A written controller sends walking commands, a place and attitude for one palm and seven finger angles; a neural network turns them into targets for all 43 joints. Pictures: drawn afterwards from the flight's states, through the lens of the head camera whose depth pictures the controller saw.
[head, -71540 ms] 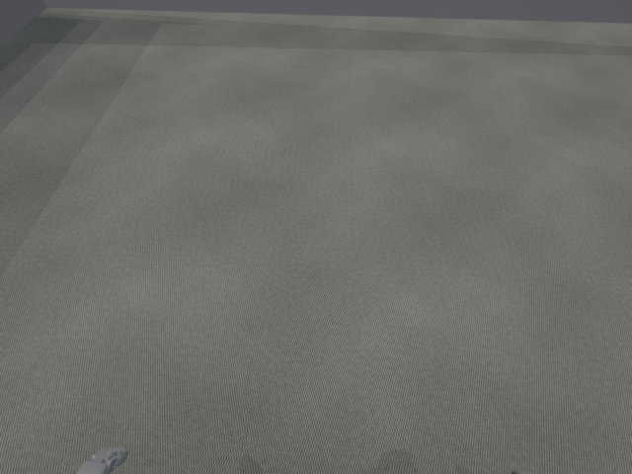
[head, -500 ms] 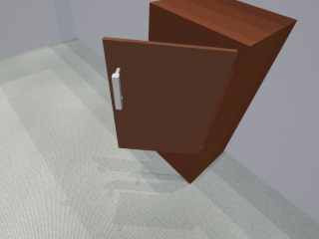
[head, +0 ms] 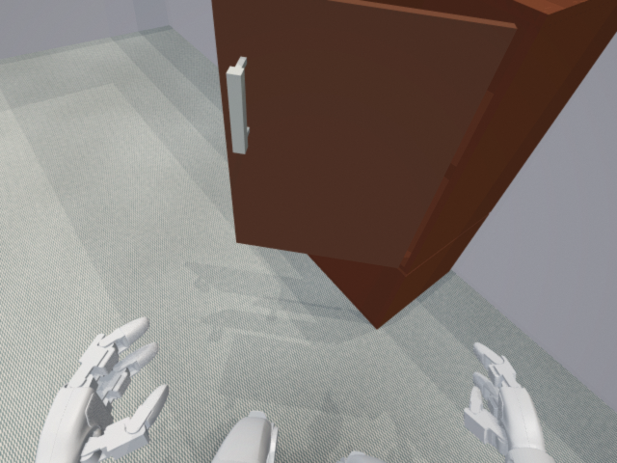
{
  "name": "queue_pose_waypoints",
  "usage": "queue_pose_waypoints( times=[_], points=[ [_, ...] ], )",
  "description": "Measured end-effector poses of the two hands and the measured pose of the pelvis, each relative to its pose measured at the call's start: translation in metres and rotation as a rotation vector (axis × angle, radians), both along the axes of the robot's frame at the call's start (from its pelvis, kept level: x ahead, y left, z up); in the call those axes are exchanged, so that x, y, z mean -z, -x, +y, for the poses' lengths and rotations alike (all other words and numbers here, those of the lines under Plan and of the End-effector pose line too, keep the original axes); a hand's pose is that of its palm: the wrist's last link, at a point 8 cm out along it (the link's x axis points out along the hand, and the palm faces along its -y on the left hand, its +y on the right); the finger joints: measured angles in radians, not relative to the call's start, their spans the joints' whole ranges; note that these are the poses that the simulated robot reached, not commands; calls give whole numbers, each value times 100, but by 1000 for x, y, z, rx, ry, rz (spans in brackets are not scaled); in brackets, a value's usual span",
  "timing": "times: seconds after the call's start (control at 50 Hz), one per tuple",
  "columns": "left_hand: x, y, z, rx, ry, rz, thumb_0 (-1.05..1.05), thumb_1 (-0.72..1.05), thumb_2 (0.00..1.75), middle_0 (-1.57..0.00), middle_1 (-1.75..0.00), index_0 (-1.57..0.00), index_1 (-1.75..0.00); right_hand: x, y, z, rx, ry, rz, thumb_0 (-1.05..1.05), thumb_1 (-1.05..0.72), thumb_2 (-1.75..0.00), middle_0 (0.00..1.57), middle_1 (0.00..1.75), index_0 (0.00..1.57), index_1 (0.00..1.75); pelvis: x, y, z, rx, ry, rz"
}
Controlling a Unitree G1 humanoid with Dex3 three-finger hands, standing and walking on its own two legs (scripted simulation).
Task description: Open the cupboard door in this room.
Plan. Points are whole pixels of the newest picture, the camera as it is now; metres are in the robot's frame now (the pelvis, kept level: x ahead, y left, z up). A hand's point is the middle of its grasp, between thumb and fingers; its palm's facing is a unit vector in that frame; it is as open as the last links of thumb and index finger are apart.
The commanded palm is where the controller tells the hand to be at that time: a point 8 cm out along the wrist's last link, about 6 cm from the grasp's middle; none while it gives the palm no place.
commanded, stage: raise the hand with hooked fingers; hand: left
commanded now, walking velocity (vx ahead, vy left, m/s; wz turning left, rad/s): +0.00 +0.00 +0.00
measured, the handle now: (241, 106) +0.62 +0.19 +0.11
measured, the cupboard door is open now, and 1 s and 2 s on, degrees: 44 44 44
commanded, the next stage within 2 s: move the hooked fingers beside the handle in 1.60 s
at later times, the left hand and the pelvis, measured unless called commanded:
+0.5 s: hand (119, 314) +0.25 +0.25 +0.07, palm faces +0.00 -1.00 -0.06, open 12.1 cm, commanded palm +0.23 +0.31 +0.08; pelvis +0.03 +0.02 +0.01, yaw -1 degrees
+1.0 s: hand (85, 260) +0.29 +0.29 +0.11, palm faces -0.01 -1.00 -0.05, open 14.0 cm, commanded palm +0.27 +0.35 +0.12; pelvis +0.02 +0.03 +0.04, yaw +0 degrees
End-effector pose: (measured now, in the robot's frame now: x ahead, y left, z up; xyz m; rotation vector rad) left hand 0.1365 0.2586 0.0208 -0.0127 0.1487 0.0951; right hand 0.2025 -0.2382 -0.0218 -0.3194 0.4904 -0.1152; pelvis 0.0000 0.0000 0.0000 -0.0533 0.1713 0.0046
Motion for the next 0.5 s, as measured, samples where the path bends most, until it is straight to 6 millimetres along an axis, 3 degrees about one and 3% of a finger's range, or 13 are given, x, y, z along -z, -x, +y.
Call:
queue_pose_waypoints(
  times=[0.06,0.12,0.18,0.24,0.3,0.4,0.5],
  points=[
    [-33,-10,10,-30,-84,-163,2,44,71,-23,-59,-23,-59,16,-3,8,-24,-9,48,1,-91,-90,20,30,20,30,3,-4,0,-14,18,17],
    [-53,-35,11,41,-131,-256,2,37,68,-23,-64,-23,-63,35,-1,17,-29,-47,96,1,-91,-90,20,30,20,30,5,-5,1,-18,31,34],
    [-46,-65,8,158,-112,-169,1,30,65,-24,-68,-23,-68,48,8,24,9,-101,147,1,-91,-90,21,30,20,30,3,-8,3,-5,26,52],
    [-31,-83,10,205,-40,-10,1,23,62,-24,-73,-24,-72,50,21,27,66,-137,189,1,-90,-89,21,30,20,30,-5,-15,6,12,12,59],
    [-35,-88,20,148,-6,29,1,17,59,-25,-77,-25,-77,42,31,24,112,-133,212,2,-90,-89,21,31,20,30,-14,-24,9,27,3,58],
    [-62,-87,39,47,-71,-117,1,5,54,-26,-85,-26,-84,33,35,14,118,-78,228,2,-90,-89,21,31,20,30,-18,-32,15,23,5,54],
    [-52,-94,46,96,-67,-114,0,-7,49,-27,-92,-26,-92,31,28,7,101,-31,223,1,-90,-89,21,30,20,30,-15,-29,22,10,17,60]
  ],
)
